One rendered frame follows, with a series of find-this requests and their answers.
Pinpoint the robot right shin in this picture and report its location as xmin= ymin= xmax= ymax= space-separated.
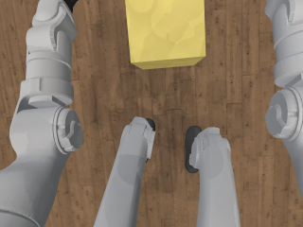
xmin=189 ymin=127 xmax=231 ymax=168

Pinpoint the carton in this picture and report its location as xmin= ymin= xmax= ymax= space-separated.
xmin=125 ymin=0 xmax=206 ymax=70

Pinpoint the robot right foot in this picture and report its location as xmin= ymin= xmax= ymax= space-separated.
xmin=185 ymin=126 xmax=202 ymax=173

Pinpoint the robot right upper arm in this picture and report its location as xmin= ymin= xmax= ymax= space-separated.
xmin=265 ymin=86 xmax=303 ymax=200

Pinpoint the robot left upper arm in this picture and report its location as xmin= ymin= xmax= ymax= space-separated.
xmin=0 ymin=106 xmax=83 ymax=227

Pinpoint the robot left forearm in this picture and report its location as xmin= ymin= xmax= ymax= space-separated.
xmin=9 ymin=0 xmax=78 ymax=147

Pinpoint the robot right forearm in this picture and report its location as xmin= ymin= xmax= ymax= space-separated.
xmin=264 ymin=0 xmax=303 ymax=88

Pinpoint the robot left hand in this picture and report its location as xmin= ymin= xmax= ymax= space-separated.
xmin=63 ymin=0 xmax=79 ymax=13

